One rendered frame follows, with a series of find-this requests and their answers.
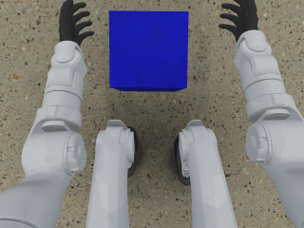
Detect right robot hand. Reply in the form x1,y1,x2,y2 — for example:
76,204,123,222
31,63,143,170
218,0,258,42

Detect right robot upper arm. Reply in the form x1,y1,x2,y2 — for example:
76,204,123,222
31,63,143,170
245,119,304,228

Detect left robot hand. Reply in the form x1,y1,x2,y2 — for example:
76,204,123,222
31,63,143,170
58,0,94,47

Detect left robot shin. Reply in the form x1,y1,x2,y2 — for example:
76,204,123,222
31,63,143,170
95,120,132,168

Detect carton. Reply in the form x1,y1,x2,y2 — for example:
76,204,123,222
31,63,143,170
108,10,189,92

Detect right robot shin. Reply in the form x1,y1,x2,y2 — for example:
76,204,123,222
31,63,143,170
180,120,218,177

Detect robot shin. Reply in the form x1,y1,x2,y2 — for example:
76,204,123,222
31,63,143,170
180,120,218,177
95,120,132,168

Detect left robot forearm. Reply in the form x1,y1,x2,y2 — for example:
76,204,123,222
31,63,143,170
21,40,87,173

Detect right robot forearm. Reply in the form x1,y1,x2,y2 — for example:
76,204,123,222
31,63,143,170
234,29,304,123

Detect left robot upper arm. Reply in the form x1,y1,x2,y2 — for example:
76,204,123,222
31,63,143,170
0,130,87,228

